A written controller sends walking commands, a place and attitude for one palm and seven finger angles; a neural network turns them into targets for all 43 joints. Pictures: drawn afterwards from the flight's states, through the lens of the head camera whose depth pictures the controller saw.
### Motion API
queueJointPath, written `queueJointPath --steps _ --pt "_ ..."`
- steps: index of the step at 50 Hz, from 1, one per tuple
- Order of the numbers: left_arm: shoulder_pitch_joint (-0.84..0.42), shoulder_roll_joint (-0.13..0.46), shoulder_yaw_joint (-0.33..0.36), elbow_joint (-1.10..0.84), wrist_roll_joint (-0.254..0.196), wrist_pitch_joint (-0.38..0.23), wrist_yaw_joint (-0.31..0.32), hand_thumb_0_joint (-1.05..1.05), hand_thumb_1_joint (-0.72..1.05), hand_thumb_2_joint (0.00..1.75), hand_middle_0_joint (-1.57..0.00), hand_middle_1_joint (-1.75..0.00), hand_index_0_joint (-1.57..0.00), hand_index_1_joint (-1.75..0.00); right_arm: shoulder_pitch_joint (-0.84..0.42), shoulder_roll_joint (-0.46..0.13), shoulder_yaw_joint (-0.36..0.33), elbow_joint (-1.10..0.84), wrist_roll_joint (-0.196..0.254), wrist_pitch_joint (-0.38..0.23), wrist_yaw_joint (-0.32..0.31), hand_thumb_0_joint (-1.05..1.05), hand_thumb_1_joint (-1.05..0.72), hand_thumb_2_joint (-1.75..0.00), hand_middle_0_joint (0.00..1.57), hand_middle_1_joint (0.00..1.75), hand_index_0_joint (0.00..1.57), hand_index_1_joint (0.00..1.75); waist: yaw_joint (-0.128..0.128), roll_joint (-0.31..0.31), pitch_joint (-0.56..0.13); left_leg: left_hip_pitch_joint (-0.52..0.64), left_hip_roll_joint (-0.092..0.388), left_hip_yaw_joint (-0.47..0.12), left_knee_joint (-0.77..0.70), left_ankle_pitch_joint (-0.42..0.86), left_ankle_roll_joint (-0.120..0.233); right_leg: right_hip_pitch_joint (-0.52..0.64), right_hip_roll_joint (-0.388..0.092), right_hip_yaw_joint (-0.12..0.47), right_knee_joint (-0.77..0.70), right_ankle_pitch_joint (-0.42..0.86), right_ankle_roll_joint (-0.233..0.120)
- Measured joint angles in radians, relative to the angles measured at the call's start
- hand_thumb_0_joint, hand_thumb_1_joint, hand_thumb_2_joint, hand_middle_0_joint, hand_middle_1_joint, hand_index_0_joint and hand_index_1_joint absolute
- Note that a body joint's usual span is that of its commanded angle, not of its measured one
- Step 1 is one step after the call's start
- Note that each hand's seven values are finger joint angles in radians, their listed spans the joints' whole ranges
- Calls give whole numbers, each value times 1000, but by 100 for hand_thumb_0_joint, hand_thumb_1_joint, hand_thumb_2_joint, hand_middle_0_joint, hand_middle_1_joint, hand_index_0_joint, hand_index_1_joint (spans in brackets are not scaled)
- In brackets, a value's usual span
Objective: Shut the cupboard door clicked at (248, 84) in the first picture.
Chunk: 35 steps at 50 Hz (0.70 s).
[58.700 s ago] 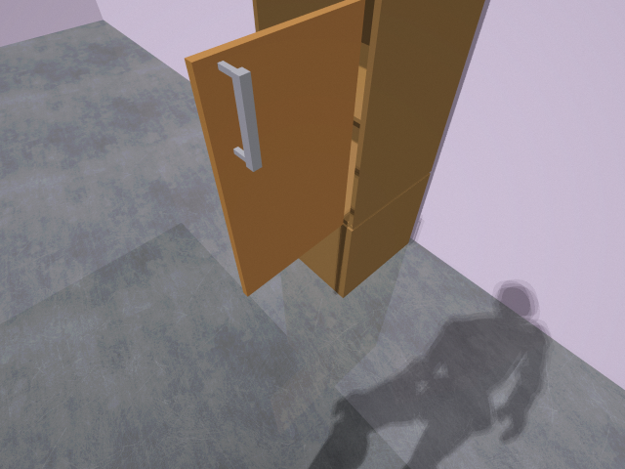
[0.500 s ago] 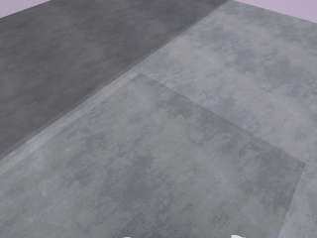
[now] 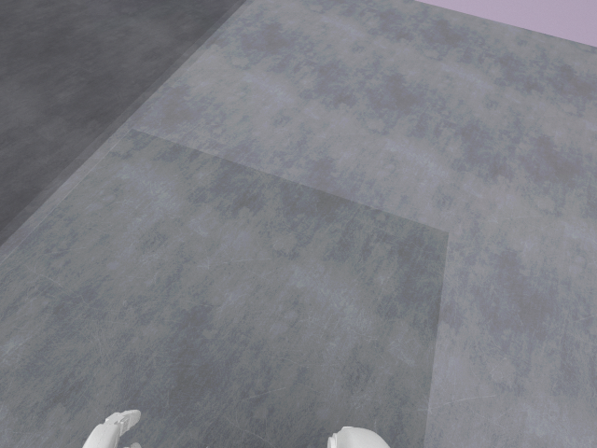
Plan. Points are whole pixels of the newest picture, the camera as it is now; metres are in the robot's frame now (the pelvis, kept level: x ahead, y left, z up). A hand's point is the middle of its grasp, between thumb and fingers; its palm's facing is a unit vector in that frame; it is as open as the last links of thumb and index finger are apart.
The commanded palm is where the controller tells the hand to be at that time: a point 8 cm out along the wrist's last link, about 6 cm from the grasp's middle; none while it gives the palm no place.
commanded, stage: turn to face it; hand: left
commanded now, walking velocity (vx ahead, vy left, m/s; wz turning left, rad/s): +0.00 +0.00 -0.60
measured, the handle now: out of the picture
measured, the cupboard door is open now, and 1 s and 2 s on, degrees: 23 23 23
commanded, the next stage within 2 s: none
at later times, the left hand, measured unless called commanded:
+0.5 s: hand (204, 422) +0.16 +0.14 -0.17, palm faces -0.29 -0.93 -0.22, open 7.4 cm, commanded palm none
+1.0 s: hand (248, 355) +0.26 +0.09 -0.16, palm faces -0.55 -0.79 -0.27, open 7.4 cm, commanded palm none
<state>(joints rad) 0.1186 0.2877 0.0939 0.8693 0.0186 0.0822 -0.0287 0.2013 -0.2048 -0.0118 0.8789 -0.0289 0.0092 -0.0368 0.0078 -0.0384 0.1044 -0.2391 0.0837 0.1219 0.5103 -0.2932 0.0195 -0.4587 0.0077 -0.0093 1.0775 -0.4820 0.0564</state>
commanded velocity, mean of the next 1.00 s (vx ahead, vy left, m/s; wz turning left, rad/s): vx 0.00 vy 0.00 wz -0.60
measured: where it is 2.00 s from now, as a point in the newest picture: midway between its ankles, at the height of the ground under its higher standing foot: outside the picture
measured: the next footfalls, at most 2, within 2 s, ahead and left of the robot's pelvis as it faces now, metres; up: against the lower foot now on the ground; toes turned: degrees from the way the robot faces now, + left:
right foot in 0.22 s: +0.02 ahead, -0.14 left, +0.00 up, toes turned -14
left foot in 0.60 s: +0.13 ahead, +0.10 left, +0.00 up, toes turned -18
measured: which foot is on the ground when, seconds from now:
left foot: down 0.00-0.22, up 0.24-0.58, down 0.60-0.94, up 0.96-1.00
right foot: up 0.00-0.20, down 0.22-0.58, up 0.60-0.92, down 0.94-1.00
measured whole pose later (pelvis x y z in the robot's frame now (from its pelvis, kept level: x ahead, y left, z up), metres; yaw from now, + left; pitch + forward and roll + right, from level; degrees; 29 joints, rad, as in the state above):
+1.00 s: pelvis +0.05 -0.02 -0.02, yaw -36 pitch +1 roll -1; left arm 0.15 0.25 0.07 0.86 0.02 0.03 -0.03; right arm 0.20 -0.27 -0.06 0.91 -0.01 0.06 -0.02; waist 0.00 0.05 0.10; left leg -0.35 0.15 0.12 0.89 -0.53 -0.06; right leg -0.28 0.01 -0.07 0.61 -0.35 -0.02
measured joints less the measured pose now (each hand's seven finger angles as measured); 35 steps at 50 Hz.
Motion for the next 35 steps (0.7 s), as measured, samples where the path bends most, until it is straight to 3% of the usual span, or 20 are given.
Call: queueJointPath --steps 8,11,12,15,18,24,27,29,32,35 --pt "-43 -25 -13 -22 1 0 -10 0 91 90 -20 -30 -19 -30 48 -7 -18 30 1 7 11 1 -90 -90 21 30 21 30 -33 46 10 42 56 103 17 -37 -24 93 -28 -52 -276 50 -21" --pt "-41 -34 -23 -36 1 -15 -11 0 91 90 -20 -30 -19 -30 69 -24 -29 40 6 15 18 1 -90 -90 21 30 21 30 -41 62 2 25 80 136 100 -89 -46 179 -24 -71 -470 188 -48" --pt "-37 -35 -26 -40 4 -29 -8 0 91 90 -20 -30 -20 -30 74 -30 -33 44 10 22 21 1 -90 -90 21 30 21 30 -40 63 -4 -1 86 131 164 -117 -55 195 -21 -65 -503 170 -60" --pt "-23 -60 -40 -33 0 -49 10 0 91 90 -20 -30 -20 -30 41 -56 -41 59 17 59 13 1 -90 -90 21 29 20 30 -44 93 9 -129 49 -16 459 -248 -79 175 1 -44 -467 137 -78" --pt "7 -73 -45 -22 -2 -41 23 0 91 90 -20 -30 -20 -30 10 -57 -43 51 18 63 13 1 -90 -90 20 29 20 30 -39 81 10 -218 16 -72 600 -185 -97 192 7 -5 -516 174 -78" --pt "56 -79 -44 7 5 -33 20 0 91 90 -20 -30 -20 -30 -28 -38 -39 10 20 48 19 1 -90 -90 20 29 20 30 -22 41 -4 -236 -10 -96 455 -127 -109 204 9 60 -570 203 -68" --pt "74 -73 -36 16 6 -28 17 0 91 90 -20 -30 -20 -30 -44 -27 -34 -6 25 36 18 1 -90 -90 20 29 20 30 -5 18 -11 -182 -31 -97 287 -105 -102 190 13 98 -551 193 -53" --pt "87 -67 -30 20 1 -21 17 0 91 90 -20 -30 -20 -30 -45 -24 -27 -18 26 20 16 1 -90 -90 20 29 20 30 1 13 -23 -114 -37 -93 118 -21 -92 169 26 120 -514 172 -38" --pt "84 -41 -18 25 -4 -6 15 1 91 90 -20 -30 -20 -30 -46 -7 -14 -26 11 1 12 1 -90 -90 20 29 20 30 10 -11 -19 -105 -26 -62 117 -13 -29 85 33 104 -290 6 -35" --pt "68 -20 -2 29 0 2 4 1 91 90 -20 -30 -20 -30 -33 11 -1 -31 1 -1 8 0 -90 -90 21 29 20 30 14 -18 -7 -68 -4 -31 87 -23 -17 10 22 41 -39 -37 -17"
